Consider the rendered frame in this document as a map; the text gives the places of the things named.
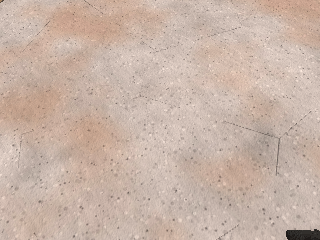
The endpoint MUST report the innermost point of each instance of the robot right hand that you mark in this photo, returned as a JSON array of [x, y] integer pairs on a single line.
[[303, 234]]

